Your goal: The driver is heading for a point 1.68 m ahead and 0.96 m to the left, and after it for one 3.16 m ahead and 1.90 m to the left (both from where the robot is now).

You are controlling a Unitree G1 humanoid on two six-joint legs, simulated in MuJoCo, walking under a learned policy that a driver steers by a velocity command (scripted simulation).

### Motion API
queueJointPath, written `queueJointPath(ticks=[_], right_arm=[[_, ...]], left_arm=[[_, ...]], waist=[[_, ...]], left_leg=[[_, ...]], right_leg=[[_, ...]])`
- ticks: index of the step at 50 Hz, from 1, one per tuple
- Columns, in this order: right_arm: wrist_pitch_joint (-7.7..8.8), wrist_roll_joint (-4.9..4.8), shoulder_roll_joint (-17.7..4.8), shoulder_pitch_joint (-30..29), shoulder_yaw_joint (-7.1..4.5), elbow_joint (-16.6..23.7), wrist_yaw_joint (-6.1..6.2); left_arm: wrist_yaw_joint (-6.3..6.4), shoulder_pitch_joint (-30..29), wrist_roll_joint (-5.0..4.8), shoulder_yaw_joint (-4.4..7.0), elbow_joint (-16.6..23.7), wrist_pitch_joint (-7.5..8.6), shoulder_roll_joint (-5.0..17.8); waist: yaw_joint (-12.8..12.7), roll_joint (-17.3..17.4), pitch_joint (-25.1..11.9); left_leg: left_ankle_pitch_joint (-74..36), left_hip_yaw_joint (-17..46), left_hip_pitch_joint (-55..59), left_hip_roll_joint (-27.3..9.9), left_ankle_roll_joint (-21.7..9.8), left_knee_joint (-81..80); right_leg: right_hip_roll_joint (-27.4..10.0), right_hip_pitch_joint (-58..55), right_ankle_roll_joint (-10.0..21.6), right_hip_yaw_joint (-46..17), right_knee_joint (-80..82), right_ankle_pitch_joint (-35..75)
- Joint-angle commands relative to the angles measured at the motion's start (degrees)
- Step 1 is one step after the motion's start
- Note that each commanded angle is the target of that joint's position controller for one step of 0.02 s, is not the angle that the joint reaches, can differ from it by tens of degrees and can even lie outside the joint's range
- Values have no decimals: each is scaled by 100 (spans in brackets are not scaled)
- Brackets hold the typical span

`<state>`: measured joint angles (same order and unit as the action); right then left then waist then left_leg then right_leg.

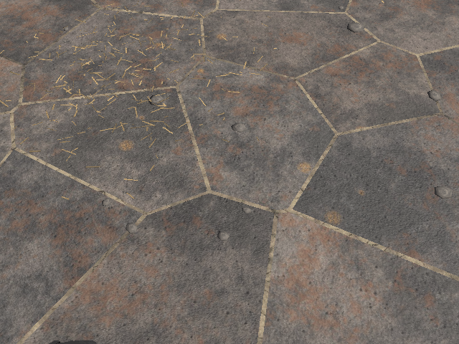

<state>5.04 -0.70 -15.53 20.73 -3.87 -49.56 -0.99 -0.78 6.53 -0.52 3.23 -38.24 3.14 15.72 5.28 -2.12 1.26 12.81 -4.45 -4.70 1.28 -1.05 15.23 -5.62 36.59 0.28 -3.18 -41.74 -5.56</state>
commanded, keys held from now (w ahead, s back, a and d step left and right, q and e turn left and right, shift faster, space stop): q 1.00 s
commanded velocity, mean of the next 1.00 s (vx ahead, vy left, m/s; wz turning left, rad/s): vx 0.09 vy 0.00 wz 0.45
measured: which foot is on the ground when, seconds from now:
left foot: down 0.00-0.12, up 0.14-0.52, down 0.54-0.98, up 1.00-1.00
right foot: up 0.00-0.10, down 0.12-0.54, up 0.56-0.96, down 0.98-1.00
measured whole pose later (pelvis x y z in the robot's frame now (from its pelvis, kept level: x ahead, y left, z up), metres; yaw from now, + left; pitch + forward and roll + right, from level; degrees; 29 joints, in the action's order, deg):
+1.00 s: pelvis +0.14 -0.02 -0.01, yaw +32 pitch +2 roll -1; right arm -3.0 -1.0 -18.9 9.6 -4.6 -34.0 1.4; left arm 0.1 5.8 -0.1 4.6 -43.5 1.1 16.5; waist 0.7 2.2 1.3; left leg 14.8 11.3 -21.2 5.7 -1.5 33.6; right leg 2.3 16.4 -1.2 -3.3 -28.1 -13.4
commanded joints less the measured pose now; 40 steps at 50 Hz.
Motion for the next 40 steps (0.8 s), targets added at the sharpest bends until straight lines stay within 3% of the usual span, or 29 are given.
queueJointPath(ticks=[1, 3, 5, 6, 7, 8, 9, 10, 11, 13, 16, 18, 22, 25, 26, 27, 28, 29, 30, 31, 32, 34, 38, 40], right_arm=[[-28, -67, -1046, -141, -198, 311, 36], [-103, -112, -1085, -162, -198, 281, 66], [-104, -114, -925, -274, -137, 324, 96], [-56, 43, -607, -336, -13, 515, 102], [-48, 116, -118, 455, 155, 505, 106], [-88, -15, -567, 746, 59, 391, 108], [-157, -154, -876, 346, -40, 482, 120], [-262, -120, -852, -11, -60, 520, 180], [-407, -65, -822, -119, -97, 515, 234], [-670, -38, -636, 41, -99, 548, 303], [-767, 19, -492, -135, -100, 746, 312], [-775, 36, -452, -425, -74, 908, 247], [-829, 24, -625, -762, -126, 1171, 98], [-837, 51, -655, -590, -190, 1177, 17], [-826, 87, -793, -447, -255, 1138, 43], [-799, 102, -1308, -355, -390, 1202, 129], [-762, 178, -1820, -484, -447, 1454, 174], [-628, 303, -1658, -275, -409, 1441, 117], [-514, 283, -1541, -484, -367, 1444, 101], [-473, 160, -1391, -833, -345, 1497, 128], [-489, 57, -1190, -1094, -278, 1563, 166], [-533, 74, -1077, -1192, -215, 1662, 237], [-583, 29, -1163, -984, -266, 1711, 323], [-628, 33, -1240, -983, -304, 1761, 335]], left_arm=[[-67, -472, 8, 28, 498, 164, 223], [-95, -358, 27, 99, 491, 208, 390], [-43, 440, 149, 250, 225, 232, 713], [43, 1084, 280, 356, 171, 218, 1166], [121, 1193, 397, 350, 266, 100, 1365], [101, 1258, 287, 299, 315, -16, 1182], [74, 1041, 158, 285, 264, -71, 1039], [82, 714, 88, 211, 232, -84, 794], [90, 382, 73, 140, 211, -100, 586], [97, -156, 191, 159, 186, -107, 614], [165, -355, 226, 219, 112, -48, 703], [227, -375, 180, 249, 43, -65, 762], [255, -297, 73, 315, -106, -179, 958], [247, -297, -64, 340, -229, -271, 1010], [242, -63, -67, 310, -350, -309, 852], [220, 172, 57, 248, -394, -346, 568], [244, -106, 221, 203, -81, -340, 512], [279, -533, 179, 271, 0, -325, 728], [288, -495, 54, 308, -12, -338, 786], [325, -314, 53, 341, -147, -356, 792], [367, -253, 108, 373, -221, -372, 865], [351, -124, 127, 376, -263, -353, 796], [306, -305, 60, 268, -201, -296, 534], [260, -371, 49, 242, -182, -277, 513]], waist=[[-150, 737, -72], [-323, 859, -229], [-777, 758, -692], [-1013, 214, -1392], [-759, -1231, -2224], [-869, -1148, -2727], [-870, -910, -2246], [-782, -560, -1644], [-637, -499, -1194], [-303, -697, -763], [-241, -589, -684], [-325, -544, -738], [-419, -558, -731], [-277, -410, -681], [-284, -136, -615], [-425, 1147, -449], [-444, 2319, -201], [-76, 1675, -596], [-259, 1384, -554], [-451, 1044, -536], [-533, 964, -549], [-639, 932, -752], [-493, 918, -817], [-439, 1031, -779]], left_leg=[[-2763, 815, -169, -1272, -890, -126], [-2859, 971, -5, -1300, -696, 338], [-2909, 856, -345, -921, -338, 1289], [-1372, 611, -1193, -518, -15, 2538], [2653, 524, -2656, -3, 351, 4447], [3124, 1159, -2867, -78, 411, 5359], [2749, 962, -3376, -265, 456, 5706], [2347, 800, -3580, -456, 491, 5589], [2037, 778, -3413, -580, 569, 5432], [1535, 595, -2574, -566, 684, 5183], [955, 497, -2230, -623, 578, 4492], [592, 464, -2046, -675, 461, 3905], [552, 293, -1756, -611, 256, 3147], [109, -9, -1102, -352, -47, 1946], [-245, 119, -740, -255, -224, 1473], [-1694, 1485, -305, -1123, -607, 681], [-2737, 3344, -44, -2323, -1669, 404], [-2432, 3424, -245, -2342, -2015, 266], [-2126, 2935, -268, -2041, -1741, 293], [-1838, 2556, -289, -1740, -1387, 386], [-1850, 2363, -351, -1606, -1187, 428], [-2282, 2147, -528, -1407, -1146, 493], [-1954, 2235, -189, -1259, -1142, 590], [-1553, 2408, -314, -1225, -1176, 600]], right_leg=[[375, -679, -27, 309, 756, 466], [496, -1129, 94, 227, 1226, 548], [503, -2639, 345, 275, 1791, 1573], [-487, -4038, 673, -518, 1356, 3723], [-2085, -5475, 1570, -1965, 999, 5618], [-2194, -5371, 1914, -2209, 1054, 5284], [-1905, -4925, 1868, -1812, 1412, 3945], [-1562, -4299, 1608, -1427, 1670, 2908], [-1352, -3555, 1439, -1077, 1933, 2239], [-1104, -2190, 1326, -414, 2451, 1517], [-1150, -1835, 1362, 42, 2698, 1078], [-1221, -1917, 1361, 214, 2731, 888], [-1415, -2217, 1243, 339, 2596, 490], [-1288, -2256, 833, 597, 2024, -35], [-1050, -2039, 512, 805, 1537, -528], [-424, -1265, -36, 1416, 112, -1445], [483, 309, -496, 1271, -1374, -3265], [539, 386, -419, 299, -2302, -3370], [450, 464, -306, 71, -2544, -2851], [363, 487, -262, -14, -2475, -2321], [331, 436, -274, -50, -2363, -2001], [468, 4, -337, -11, -2421, -1603], [587, -153, -447, -98, -1165, -1298], [649, -457, -481, -123, -624, -1326]])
